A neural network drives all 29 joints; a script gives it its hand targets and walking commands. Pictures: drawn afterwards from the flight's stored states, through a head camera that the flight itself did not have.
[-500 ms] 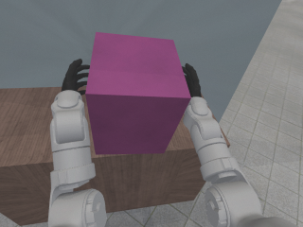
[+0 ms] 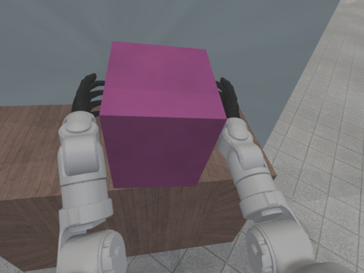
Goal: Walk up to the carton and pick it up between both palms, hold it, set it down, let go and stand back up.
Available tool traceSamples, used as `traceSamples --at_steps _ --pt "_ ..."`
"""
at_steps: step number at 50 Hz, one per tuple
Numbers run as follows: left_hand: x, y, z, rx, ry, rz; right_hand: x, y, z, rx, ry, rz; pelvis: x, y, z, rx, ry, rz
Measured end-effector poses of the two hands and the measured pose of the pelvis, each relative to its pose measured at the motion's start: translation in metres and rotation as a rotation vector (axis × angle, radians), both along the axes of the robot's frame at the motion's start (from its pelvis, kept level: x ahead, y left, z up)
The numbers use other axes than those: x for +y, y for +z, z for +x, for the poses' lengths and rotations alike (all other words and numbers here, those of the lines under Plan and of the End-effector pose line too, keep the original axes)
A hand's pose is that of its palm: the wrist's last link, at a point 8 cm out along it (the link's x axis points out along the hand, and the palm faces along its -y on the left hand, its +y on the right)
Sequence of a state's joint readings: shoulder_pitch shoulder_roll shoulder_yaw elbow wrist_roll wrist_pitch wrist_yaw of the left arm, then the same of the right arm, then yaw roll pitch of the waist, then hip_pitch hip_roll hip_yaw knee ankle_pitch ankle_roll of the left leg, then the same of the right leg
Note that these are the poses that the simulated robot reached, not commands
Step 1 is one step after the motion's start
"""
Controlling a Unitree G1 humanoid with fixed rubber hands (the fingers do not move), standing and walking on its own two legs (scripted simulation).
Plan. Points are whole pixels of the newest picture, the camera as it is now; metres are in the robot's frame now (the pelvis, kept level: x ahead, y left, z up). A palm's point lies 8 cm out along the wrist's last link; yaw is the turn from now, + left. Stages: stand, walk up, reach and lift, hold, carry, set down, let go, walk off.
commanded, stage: hold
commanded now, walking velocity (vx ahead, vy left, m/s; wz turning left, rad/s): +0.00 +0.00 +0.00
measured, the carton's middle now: (158, 120) +0.40 +0.01 +0.14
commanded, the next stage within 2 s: set down in 1.66 s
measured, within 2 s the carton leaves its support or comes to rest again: neither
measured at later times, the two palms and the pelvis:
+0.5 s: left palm (86, 112) +0.36 +0.15 +0.20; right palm (230, 116) +0.36 -0.14 +0.18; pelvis +0.00 +0.00 +0.00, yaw +0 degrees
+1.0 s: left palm (84, 111) +0.36 +0.16 +0.20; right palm (230, 115) +0.36 -0.14 +0.18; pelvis +0.00 +0.00 +0.00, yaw +0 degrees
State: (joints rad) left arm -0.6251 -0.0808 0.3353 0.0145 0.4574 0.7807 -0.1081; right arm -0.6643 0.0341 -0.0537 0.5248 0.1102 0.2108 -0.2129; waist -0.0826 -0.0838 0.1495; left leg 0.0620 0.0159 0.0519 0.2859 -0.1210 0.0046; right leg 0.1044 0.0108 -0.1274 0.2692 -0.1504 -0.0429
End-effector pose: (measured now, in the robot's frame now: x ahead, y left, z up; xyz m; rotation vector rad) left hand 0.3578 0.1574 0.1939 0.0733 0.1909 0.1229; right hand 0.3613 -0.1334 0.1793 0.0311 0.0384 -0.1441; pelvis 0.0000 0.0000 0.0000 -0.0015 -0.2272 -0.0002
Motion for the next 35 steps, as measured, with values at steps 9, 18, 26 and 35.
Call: traceSamples --at_steps 9,18,26,35 --pt "0.0003 0.0039 0.0005 -0.020 -0.004 0.010 0.0003 0.0025 -0.0001 -0.020 -0.002 0.003 0.0022 0.0001 0.0003 0.002 0.000 -0.002" --pt "-0.0043 0.0031 0.0011 -0.007 -0.010 0.008 -0.0043 0.0015 -0.0015 -0.008 -0.009 0.005 0.0027 -0.0001 -0.0012 -0.004 -0.004 -0.001" --pt "-0.0047 0.0019 0.0023 -0.003 -0.005 0.006 -0.0046 -0.0009 0.0006 -0.004 -0.006 0.006 0.0014 0.0002 -0.0017 0.006 -0.006 0.000" --pt "-0.0036 0.0016 0.0013 -0.002 -0.001 -0.005 -0.0036 0.0017 0.0008 -0.003 -0.002 -0.003 -0.0014 0.0000 -0.0003 -0.001 0.000 0.001"
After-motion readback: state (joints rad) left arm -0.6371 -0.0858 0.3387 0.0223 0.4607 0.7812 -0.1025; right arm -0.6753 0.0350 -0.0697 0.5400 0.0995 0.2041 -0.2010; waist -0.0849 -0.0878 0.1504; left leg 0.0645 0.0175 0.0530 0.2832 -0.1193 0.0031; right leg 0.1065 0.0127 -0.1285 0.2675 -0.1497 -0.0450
